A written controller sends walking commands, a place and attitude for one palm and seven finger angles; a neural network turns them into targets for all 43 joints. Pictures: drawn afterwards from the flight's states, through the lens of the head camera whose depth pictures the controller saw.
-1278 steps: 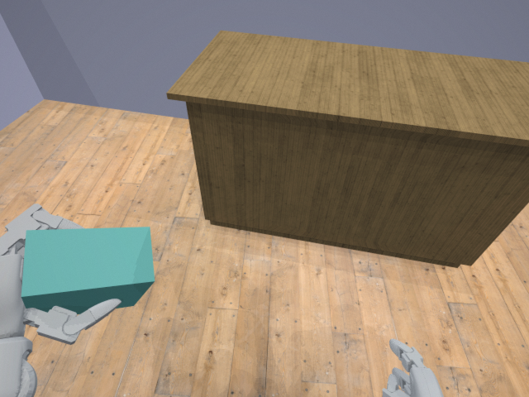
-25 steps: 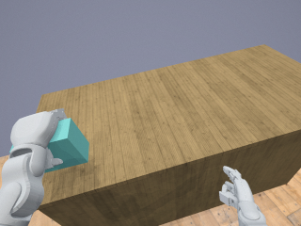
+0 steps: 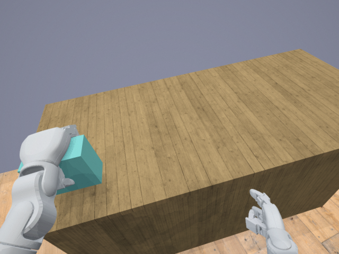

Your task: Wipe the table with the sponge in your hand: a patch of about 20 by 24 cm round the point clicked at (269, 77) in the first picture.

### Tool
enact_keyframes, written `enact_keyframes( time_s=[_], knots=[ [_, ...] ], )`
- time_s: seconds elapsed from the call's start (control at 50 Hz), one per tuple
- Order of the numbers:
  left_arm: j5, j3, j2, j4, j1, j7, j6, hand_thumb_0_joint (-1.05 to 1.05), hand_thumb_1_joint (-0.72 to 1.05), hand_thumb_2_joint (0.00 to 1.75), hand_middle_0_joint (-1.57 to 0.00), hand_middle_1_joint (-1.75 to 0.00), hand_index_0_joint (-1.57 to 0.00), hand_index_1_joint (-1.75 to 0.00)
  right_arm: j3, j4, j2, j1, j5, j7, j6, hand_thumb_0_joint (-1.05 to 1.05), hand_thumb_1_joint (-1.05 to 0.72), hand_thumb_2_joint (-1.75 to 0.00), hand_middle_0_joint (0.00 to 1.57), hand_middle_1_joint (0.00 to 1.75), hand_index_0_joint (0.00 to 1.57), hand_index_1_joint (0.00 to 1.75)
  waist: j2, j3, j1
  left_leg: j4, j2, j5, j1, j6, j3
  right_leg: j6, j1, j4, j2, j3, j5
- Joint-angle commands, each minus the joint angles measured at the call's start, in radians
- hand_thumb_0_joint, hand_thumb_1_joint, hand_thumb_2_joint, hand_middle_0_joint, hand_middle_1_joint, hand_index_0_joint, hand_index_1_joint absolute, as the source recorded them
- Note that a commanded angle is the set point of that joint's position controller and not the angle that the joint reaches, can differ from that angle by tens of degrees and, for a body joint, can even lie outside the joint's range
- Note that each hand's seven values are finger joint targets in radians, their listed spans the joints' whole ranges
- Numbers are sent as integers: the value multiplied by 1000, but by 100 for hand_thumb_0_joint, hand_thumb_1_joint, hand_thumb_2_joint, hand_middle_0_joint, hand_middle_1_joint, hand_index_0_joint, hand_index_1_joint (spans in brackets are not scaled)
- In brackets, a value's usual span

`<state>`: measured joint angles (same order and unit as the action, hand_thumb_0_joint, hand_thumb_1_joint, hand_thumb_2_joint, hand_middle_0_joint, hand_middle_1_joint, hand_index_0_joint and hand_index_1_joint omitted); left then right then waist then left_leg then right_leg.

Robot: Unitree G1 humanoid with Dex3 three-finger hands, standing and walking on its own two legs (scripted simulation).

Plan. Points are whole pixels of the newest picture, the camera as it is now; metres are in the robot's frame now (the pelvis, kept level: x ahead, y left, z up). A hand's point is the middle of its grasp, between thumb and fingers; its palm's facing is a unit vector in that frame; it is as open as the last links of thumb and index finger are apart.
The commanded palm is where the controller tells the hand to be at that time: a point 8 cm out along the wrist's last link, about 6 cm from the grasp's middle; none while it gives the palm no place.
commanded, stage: move the sponge above the wiping area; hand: left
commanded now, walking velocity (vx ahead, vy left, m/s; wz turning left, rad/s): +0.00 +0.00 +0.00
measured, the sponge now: (69, 170) +0.24 +0.29 +0.09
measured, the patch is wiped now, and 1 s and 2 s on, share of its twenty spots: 0.00 0.00 0.00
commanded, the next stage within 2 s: lower the sponge onto the table in 1.74 s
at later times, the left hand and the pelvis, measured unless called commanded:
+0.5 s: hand (63, 161) +0.25 +0.30 +0.12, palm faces +0.05 -0.08 -1.00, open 10.2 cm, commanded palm +0.22 +0.29 +0.19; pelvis +0.01 +0.01 +0.00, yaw +0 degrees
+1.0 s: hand (65, 160) +0.26 +0.31 +0.11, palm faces +0.02 -0.08 -1.00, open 10.2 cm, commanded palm +0.24 +0.30 +0.17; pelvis +0.01 +0.01 +0.00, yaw +0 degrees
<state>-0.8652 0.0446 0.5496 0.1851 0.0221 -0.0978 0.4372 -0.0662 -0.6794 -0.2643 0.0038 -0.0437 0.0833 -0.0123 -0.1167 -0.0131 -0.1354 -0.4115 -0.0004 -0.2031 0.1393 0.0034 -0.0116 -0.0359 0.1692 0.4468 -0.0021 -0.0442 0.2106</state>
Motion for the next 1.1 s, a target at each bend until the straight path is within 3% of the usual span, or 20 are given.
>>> enact_keyframes(
  time_s=[0.0, 0.02, 0.1, 0.12, 0.14, 0.22, 0.24, 0.32, 0.34, 0.52, 0.56, 0.62, 0.66, 0.72, 0.8, 0.82, 0.84, 0.92, 0.94, 1.08],
  knots=[
    [-42, -153, 225, 224, -247, 47, -36, 0, 10, 130, -120, -160, -120, -160, 39, 189, -80, 221, 6, 3, -63, 0, -90, -90, 20, 30, 20, 30, 42, 222, -1, 48, 28, 181, -46, -33, 76, -32, -83, -84, 14, 109, -91],
    [-39, -204, 268, 241, -230, 55, -38, 0, 10, 130, -120, -160, -120, -160, 36, 190, -78, 252, 5, 3, -70, 0, -90, -90, 20, 30, 20, 30, 39, 219, -13, 43, 27, 181, -52, -33, 82, -44, -82, -85, 4, 146, -84],
    [-44, -169, 227, 191, -234, 65, -27, 0, 10, 130, -120, -160, -120, -160, 41, 182, -83, 216, 6, -3, -52, 0, -90, -90, 20, 30, 20, 30, 60, 199, -1, 54, 23, 188, -36, -29, 74, -32, -76, -91, 13, 108, -96],
    [-48, -211, 274, 196, -257, 73, -21, 0, 10, 130, -120, -160, -120, -160, 36, 179, -85, 245, 1, -2, -56, 0, -90, -90, 20, 30, 20, 30, 53, 188, -5, 54, 25, 172, -35, -28, 80, -45, -66, -94, -1, 142, -68],
    [-44, -154, 212, 183, -261, 71, -13, 0, 10, 130, -120, -160, -120, -160, 34, 189, -83, 231, 6, -2, -55, 0, -90, -90, 20, 30, 20, 30, 31, 202, -3, 54, 25, 179, -29, -30, 68, -41, -80, -86, 9, 102, -85],
    [-50, -166, 229, 226, -253, 73, -11, 0, 10, 130, -120, -160, -120, -160, 34, 192, -79, 259, -2, -7, -55, 0, -90, -90, 20, 30, 20, 30, 17, 207, -6, 57, 26, 198, -53, -29, 82, -47, -78, -88, -1, 129, -95],
    [-47, -117, 176, 216, -248, 67, -11, 0, 10, 130, -120, -160, -120, -160, 37, 195, -78, 230, 4, -8, -56, 0, -90, -90, 20, 30, 20, 30, 23, 220, 1, 52, 23, 208, -49, -32, 72, -42, -87, -80, 6, 91, -116],
    [-54, -183, 244, 218, -222, 70, -15, 0, 10, 130, -120, -160, -120, -160, 38, 188, -85, 244, 2, -9, -50, 0, -90, -90, 20, 30, 20, 30, 51, 204, -5, 54, 24, 205, -49, -32, 84, -47, -85, -90, -2, 136, -114],
    [-57, -157, 216, 200, -225, 69, -14, 0, 10, 130, -120, -160, -120, -160, 39, 190, -86, 218, 7, -9, -48, 0, -90, -90, 20, 30, 20, 30, 45, 221, -1, 53, 23, 215, -38, -33, 73, -42, -100, -80, 5, 94, -129],
    [-48, -195, 242, 210, -201, 83, -37, 0, 10, 130, -120, -160, -120, -160, 41, 184, -85, 234, 2, -9, -50, 0, -90, -90, 20, 30, 20, 30, 36, 206, -3, 54, 24, 210, -54, -30, 83, -47, -88, -95, -2, 133, -119],
    [-55, -123, 174, 178, -224, 77, -41, 0, 10, 130, -120, -160, -120, -160, 41, 180, -80, 211, 1, -8, -49, 0, -90, -90, 20, 30, 20, 30, 52, 183, 16, 59, 21, 199, -48, -28, 79, -37, -63, -101, 5, 99, -102],
    [-59, -158, 223, 161, -267, 84, -46, 0, 10, 130, -120, -160, -120, -160, 40, 174, -86, 230, -1, 1, -52, 0, -90, -90, 20, 30, 20, 30, 43, 165, 13, 69, 23, 148, -48, -30, 83, -45, -48, -115, -6, 125, -49],
    [-67, -110, 174, 142, -292, 85, -56, 0, 10, 130, -120, -160, -120, -160, 42, 172, -81, 206, 1, 4, -58, 0, -90, -90, 20, 30, 20, 30, 47, 190, 19, 69, 24, 161, -51, -30, 80, -37, -57, -109, 1, 93, -62],
    [-72, -166, 236, 134, -307, 97, -63, 0, 10, 130, -120, -160, -120, -160, 42, 165, -88, 223, 3, 7, -58, 0, -90, -90, 20, 30, 20, 30, 38, 201, 8, 69, 29, 161, -62, -31, 79, -48, -69, -115, -6, 128, -66],
    [-68, -159, 213, 56, -290, 102, -64, 0, 10, 130, -120, -160, -120, -160, 50, 156, -91, 197, 3, 8, -51, 0, -90, -90, 20, 30, 20, 30, 63, 202, 9, 69, 29, 166, -42, -28, 73, -35, -79, -115, 6, 98, -77],
    [-68, -202, 265, 70, -302, 108, -63, 0, 10, 130, -120, -160, -120, -160, 44, 155, -95, 216, 0, 8, -55, 0, -90, -90, 20, 30, 20, 30, 38, 196, 4, 71, 34, 153, -44, -29, 76, -48, -75, -119, -4, 131, -56],
    [-61, -142, 189, 70, -296, 103, -63, 0, 10, 130, -120, -160, -120, -160, 45, 168, -85, 209, 3, 6, -57, 0, -90, -90, 20, 30, 20, 30, 44, 215, 8, 62, 32, 174, -38, -31, 65, -42, -93, -106, 5, 94, -91],
    [-61, -175, 230, 66, -279, 98, -66, 0, 10, 130, -120, -160, -120, -160, 47, 163, -92, 215, -1, 6, -57, 0, -90, -90, 20, 30, 20, 30, 43, 198, 5, 61, 32, 174, -48, -31, 74, -45, -74, -112, -1, 120, -87],
    [-60, -131, 182, 59, -285, 93, -69, 0, 10, 130, -120, -160, -120, -160, 49, 167, -90, 195, 2, 7, -58, 0, -90, -90, 20, 30, 20, 30, 58, 221, 17, 55, 30, 177, -43, -35, 63, -38, -84, -105, 3, 84, -99],
    [-76, -123, 186, -2, -350, 102, -98, 0, 10, 130, -120, -160, -120, -160, 56, 152, -94, 173, -1, 13, -61, 0, -90, -90, 20, 30, 20, 30, 67, 202, 24, 62, 32, 160, -41, -32, 71, -35, -54, -115, 2, 85, -76]
  ],
)
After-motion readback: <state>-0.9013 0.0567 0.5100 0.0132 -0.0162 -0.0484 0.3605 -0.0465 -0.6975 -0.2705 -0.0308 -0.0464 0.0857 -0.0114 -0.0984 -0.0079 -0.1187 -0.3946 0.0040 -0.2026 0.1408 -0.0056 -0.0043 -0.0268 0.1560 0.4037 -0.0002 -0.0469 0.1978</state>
